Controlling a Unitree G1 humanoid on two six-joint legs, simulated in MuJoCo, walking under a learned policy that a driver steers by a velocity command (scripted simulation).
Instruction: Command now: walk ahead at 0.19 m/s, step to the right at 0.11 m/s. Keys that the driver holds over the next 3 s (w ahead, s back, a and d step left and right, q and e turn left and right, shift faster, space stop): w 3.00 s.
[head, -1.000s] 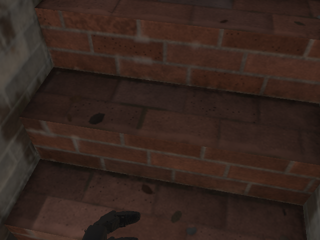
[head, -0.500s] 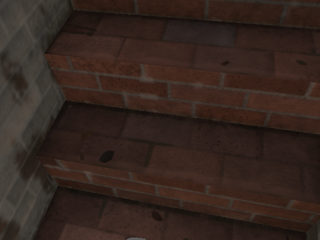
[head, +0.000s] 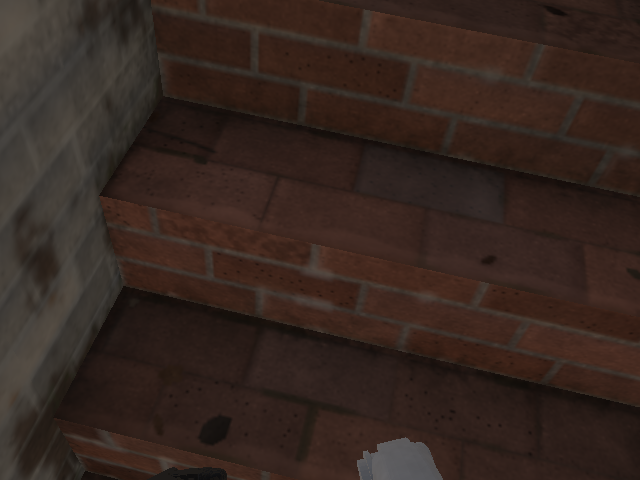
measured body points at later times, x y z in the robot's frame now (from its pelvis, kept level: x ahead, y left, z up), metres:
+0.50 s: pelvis +0.12 -0.05 +0.17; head +0.15 -0.06 +0.62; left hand +0.14 +0.21 +0.04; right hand +0.32 -0.21 +0.07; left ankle +0.15 +0.10 -0.29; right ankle +0.12 -0.12 -0.53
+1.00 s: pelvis +0.22 -0.08 +0.21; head +0.24 -0.03 +0.66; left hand +0.41 +0.14 +0.10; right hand +0.35 -0.34 +0.13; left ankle +0.22 +0.06 -0.53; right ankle +0.15 -0.26 -0.26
